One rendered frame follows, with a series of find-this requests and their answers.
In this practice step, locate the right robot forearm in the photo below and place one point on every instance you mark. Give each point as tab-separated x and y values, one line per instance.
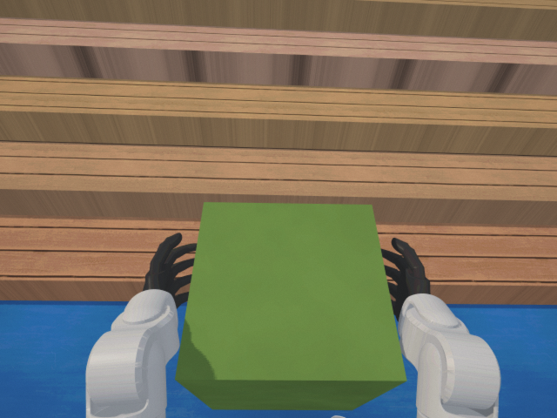
458	373

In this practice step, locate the left robot forearm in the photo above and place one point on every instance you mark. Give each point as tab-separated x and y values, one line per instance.
125	372

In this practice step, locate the right robot hand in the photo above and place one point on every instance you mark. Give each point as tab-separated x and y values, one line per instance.
410	278

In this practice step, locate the carton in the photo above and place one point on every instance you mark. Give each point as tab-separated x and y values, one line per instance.
288	309

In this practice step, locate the left robot hand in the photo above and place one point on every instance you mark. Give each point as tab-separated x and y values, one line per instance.
163	271

